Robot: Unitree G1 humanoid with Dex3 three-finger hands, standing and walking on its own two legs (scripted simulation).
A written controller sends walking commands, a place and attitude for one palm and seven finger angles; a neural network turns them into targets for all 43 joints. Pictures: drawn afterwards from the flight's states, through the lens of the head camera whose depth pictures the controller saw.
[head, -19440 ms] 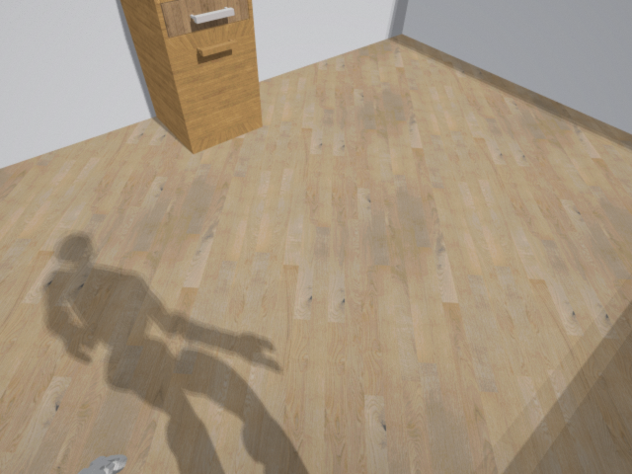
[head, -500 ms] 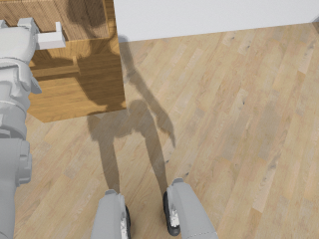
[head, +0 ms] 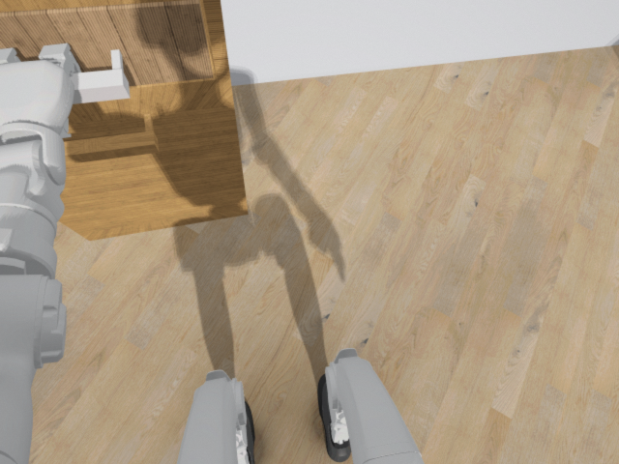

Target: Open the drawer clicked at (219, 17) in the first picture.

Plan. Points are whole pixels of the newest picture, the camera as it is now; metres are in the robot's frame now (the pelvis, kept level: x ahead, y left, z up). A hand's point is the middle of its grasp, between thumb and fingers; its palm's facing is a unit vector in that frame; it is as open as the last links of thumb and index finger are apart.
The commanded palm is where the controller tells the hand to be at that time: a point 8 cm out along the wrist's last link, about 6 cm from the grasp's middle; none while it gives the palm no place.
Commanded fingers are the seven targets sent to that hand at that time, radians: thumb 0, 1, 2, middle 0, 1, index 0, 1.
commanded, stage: close the thumb around the handle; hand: left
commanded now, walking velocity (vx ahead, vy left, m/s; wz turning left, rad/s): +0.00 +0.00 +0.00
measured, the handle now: (46, 77) +0.60 +0.27 +0.00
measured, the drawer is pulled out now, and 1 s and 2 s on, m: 0.00 0.05 0.13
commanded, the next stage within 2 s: pull the drawer open in 0.02 s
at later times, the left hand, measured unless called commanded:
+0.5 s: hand (55, 136) +0.53 +0.26 -0.01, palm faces -0.08 -0.02 -1.00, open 6.0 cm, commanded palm +0.50 +0.24 +0.03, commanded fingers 0.00 0.90 0.90 -0.40 -1.35 -0.40 -1.35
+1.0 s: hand (56, 160) +0.50 +0.26 -0.02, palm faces -0.05 -0.03 -1.00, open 5.9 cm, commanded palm +0.46 +0.24 +0.03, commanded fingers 0.00 0.90 0.90 -0.40 -1.35 -0.40 -1.35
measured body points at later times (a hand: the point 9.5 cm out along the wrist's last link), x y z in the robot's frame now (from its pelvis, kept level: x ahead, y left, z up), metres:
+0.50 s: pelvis +0.02 +0.00 +0.02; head +0.20 +0.01 +0.43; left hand +0.53 +0.26 +0.04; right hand +0.01 -0.26 -0.11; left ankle +0.01 +0.10 -0.61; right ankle +0.05 -0.14 -0.61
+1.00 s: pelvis +0.05 +0.01 +0.04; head +0.21 +0.02 +0.46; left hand +0.49 +0.25 +0.04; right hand +0.09 -0.26 -0.09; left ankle +0.01 +0.10 -0.60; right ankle +0.05 -0.14 -0.61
